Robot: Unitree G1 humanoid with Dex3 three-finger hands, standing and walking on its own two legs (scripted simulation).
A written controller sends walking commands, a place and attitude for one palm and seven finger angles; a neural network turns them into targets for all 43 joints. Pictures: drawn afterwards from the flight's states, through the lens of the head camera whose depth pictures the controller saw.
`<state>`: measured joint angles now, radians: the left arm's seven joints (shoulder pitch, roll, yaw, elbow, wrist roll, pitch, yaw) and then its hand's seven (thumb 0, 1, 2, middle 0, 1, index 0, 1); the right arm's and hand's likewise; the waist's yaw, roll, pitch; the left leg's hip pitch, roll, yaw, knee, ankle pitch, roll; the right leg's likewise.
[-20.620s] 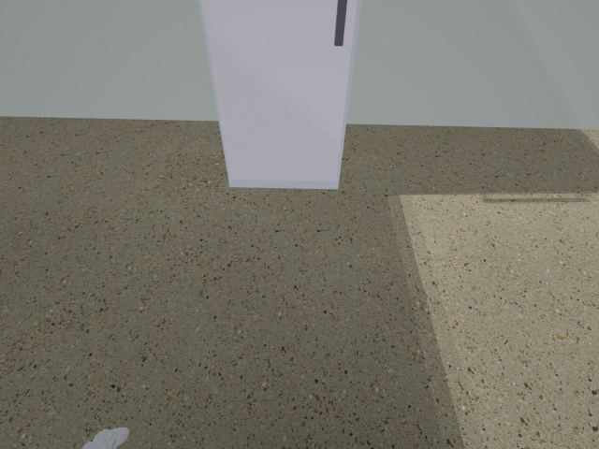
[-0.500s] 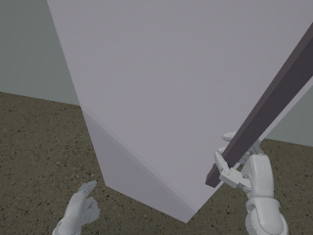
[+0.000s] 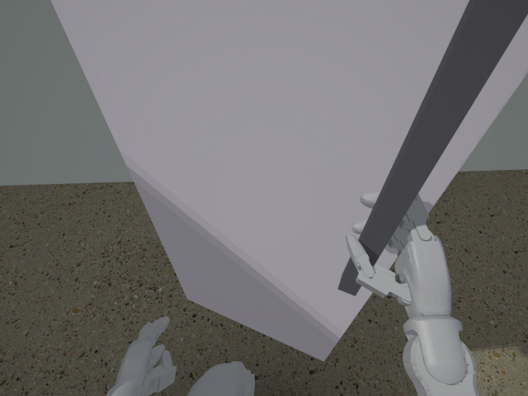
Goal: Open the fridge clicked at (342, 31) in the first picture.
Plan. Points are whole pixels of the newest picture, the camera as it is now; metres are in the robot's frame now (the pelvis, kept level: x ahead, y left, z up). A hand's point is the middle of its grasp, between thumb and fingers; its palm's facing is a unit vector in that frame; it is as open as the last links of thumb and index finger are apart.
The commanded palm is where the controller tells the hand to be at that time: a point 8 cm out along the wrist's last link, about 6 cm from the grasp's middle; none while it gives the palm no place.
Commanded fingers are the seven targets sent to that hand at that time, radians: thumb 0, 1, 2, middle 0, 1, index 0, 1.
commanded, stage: walk backward, drawing the door open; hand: right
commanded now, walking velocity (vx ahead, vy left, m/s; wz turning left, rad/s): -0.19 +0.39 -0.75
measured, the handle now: (406, 167) +0.32 -0.10 +0.24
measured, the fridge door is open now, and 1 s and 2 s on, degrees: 27 58 71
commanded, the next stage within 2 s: stop walking and hold the door back in 1.30 s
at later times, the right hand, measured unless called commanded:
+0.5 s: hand (308, 333) +0.17 -0.02 +0.13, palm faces +0.30 +0.93 -0.20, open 7.5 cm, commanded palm +0.12 -0.05 +0.14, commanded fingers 0.00 -0.90 -0.90 0.45 1.40 0.45 1.40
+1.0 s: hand out of the picture +0.08 +0.10 +0.13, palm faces +0.71 +0.67 -0.21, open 7.3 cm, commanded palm +0.03 +0.09 +0.14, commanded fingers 0.00 -0.90 -0.90 0.45 1.40 0.45 1.40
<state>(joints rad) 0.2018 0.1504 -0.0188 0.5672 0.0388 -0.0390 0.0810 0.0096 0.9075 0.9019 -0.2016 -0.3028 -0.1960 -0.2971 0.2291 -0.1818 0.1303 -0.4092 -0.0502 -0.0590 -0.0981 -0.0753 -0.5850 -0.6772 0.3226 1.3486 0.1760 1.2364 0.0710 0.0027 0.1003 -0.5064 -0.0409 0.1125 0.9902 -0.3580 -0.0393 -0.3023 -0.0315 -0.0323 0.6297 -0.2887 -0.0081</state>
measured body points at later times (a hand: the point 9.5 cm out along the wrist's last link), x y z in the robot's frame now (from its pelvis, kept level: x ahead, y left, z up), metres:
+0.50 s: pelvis -0.05 +0.19 +0.00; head +0.00 +0.15 +0.45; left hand +0.19 +0.35 -0.08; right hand +0.15 -0.06 +0.14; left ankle -0.02 +0.29 -0.65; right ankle -0.05 +0.06 -0.72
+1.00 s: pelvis -0.02 +0.39 +0.01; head +0.02 +0.35 +0.45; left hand +0.27 +0.46 -0.08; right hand +0.04 +0.07 +0.15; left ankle +0.05 +0.45 -0.72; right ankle -0.07 +0.33 -0.70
